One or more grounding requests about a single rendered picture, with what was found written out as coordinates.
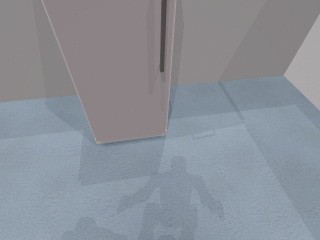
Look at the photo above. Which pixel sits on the fridge door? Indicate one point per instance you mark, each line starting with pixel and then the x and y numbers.
pixel 112 49

